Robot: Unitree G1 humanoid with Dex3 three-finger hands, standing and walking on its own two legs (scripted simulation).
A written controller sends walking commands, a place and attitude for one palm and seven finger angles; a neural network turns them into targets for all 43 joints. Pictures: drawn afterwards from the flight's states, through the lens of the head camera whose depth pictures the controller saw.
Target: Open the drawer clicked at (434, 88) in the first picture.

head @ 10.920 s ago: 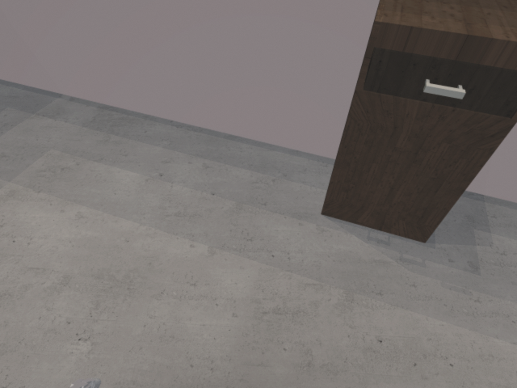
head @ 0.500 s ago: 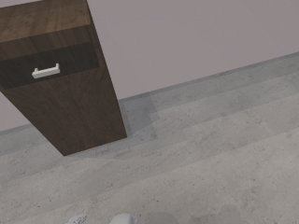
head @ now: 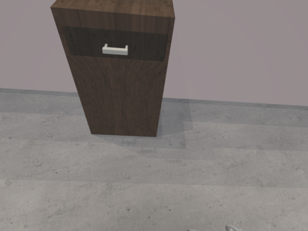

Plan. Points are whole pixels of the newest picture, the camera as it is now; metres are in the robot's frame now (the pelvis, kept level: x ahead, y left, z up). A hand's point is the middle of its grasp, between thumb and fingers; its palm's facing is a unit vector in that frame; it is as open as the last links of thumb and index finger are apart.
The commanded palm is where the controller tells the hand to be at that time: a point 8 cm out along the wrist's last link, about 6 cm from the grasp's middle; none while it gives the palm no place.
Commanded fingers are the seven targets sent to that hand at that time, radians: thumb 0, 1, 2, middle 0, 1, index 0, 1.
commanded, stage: take the last steps up to it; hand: left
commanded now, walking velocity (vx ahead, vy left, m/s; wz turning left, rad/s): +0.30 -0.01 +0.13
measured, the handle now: (115, 48) +0.84 +0.26 +0.00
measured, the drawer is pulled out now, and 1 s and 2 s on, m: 0.00 0.00 0.00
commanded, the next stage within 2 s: come to a stop and stand still in 1.16 s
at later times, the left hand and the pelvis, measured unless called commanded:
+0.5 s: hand out of the picture +0.00 +0.12 -0.16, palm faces +0.15 -0.97 -0.21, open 7.3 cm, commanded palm none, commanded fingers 0.00 0.90 0.90 -0.20 -0.30 -0.20 -0.30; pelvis +0.05 -0.04 +0.01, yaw +5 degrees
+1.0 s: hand (87, 204) +0.21 +0.23 -0.18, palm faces +0.15 -0.97 -0.17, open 7.4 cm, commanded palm none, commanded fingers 0.00 0.90 0.90 -0.20 -0.30 -0.20 -0.30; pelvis +0.20 +0.04 +0.00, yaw +3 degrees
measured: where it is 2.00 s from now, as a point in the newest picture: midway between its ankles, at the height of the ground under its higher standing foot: (145, 214)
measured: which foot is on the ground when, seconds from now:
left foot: down 0.00-0.28, up 0.30-0.74, down 0.76-1.00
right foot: up 0.00-0.24, down 0.26-0.76, up 0.78-1.00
